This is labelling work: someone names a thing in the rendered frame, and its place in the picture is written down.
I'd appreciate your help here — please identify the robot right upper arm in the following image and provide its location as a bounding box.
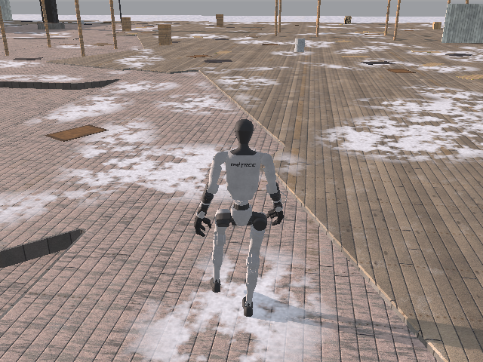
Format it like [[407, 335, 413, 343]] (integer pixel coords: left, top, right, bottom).
[[259, 152, 278, 194]]

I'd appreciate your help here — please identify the humanoid robot head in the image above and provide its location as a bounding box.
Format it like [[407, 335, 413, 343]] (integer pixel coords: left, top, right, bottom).
[[230, 119, 257, 155]]

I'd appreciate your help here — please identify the left robot forearm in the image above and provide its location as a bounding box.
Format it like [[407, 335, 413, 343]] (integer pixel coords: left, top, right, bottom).
[[196, 182, 214, 219]]

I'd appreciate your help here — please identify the robot left hand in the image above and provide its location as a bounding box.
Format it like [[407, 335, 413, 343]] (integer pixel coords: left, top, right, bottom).
[[194, 216, 211, 237]]

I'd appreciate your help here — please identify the robot right hand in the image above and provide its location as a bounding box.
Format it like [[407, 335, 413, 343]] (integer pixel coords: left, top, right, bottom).
[[266, 209, 284, 225]]

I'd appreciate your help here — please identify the right robot forearm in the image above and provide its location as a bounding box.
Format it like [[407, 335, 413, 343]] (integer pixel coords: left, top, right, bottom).
[[270, 183, 283, 212]]

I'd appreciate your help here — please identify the left robot thigh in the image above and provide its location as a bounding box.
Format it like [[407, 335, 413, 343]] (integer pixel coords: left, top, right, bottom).
[[214, 209, 231, 247]]

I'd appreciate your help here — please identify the robot left upper arm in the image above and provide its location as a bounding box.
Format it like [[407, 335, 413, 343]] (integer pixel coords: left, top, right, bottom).
[[207, 152, 228, 194]]

